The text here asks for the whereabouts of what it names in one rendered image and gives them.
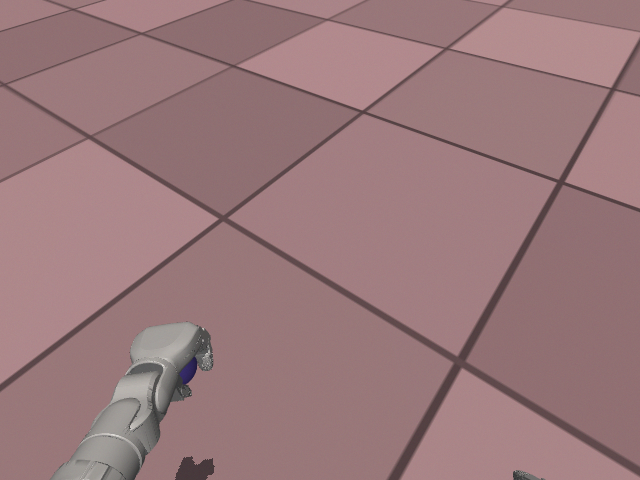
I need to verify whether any ball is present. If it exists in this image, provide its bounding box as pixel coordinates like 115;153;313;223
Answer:
180;356;197;384

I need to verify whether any left robot hand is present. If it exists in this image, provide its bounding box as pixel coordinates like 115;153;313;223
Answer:
130;322;213;402

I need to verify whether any left robot arm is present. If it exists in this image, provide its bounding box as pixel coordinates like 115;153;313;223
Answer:
50;357;178;480

